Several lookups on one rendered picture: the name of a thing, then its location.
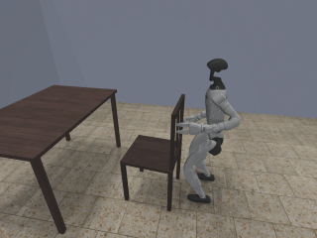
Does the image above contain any robot left thigh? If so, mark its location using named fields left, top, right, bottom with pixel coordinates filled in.
left=183, top=138, right=222, bottom=173

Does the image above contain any chair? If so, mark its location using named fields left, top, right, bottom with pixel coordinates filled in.
left=120, top=94, right=185, bottom=211

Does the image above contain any robot torso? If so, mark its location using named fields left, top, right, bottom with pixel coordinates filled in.
left=205, top=86, right=227, bottom=145

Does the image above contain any right robot forearm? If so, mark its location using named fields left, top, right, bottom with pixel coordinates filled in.
left=194, top=109, right=207, bottom=121

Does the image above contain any robot left hand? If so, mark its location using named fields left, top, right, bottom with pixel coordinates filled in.
left=176, top=122, right=205, bottom=135

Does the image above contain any table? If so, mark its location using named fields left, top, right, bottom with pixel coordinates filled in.
left=0, top=85, right=121, bottom=234

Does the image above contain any left robot forearm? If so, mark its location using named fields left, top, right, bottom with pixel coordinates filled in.
left=201, top=118, right=240, bottom=134

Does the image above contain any robot right hand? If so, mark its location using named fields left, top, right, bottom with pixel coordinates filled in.
left=182, top=115, right=197, bottom=129

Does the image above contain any left robot upper arm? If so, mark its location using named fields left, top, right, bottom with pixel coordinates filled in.
left=211, top=90, right=241, bottom=126

